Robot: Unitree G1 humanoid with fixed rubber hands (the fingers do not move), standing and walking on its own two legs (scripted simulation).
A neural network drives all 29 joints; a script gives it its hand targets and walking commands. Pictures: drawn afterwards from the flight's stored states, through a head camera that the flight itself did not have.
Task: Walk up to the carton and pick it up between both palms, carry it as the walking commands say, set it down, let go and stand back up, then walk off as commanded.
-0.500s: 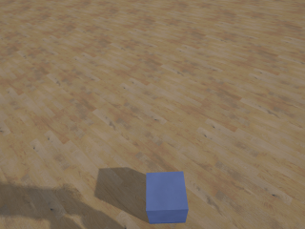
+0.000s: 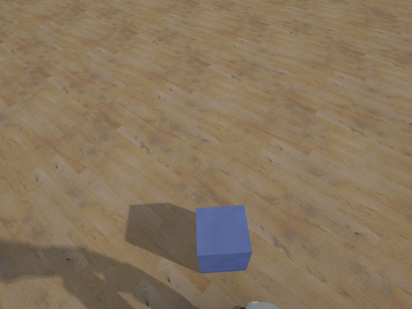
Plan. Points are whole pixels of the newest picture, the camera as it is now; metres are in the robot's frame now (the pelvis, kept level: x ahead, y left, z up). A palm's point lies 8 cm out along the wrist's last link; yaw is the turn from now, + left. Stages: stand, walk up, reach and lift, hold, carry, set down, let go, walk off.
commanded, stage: walk off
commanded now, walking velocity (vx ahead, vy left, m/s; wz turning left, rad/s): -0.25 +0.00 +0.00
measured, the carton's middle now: (221, 240) +0.48 -0.03 -0.64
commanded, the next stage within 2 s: none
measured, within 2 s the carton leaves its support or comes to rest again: neither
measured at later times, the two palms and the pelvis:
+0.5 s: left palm out of the picture -0.03 +0.32 -0.14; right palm out of the picture -0.09 -0.22 -0.10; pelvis -0.12 +0.05 +0.01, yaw -5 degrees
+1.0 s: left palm out of the picture -0.24 +0.26 -0.12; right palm out of the picture -0.30 -0.25 -0.13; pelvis -0.34 +0.01 +0.00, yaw -6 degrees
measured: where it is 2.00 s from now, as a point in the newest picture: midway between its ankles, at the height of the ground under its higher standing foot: outside the picture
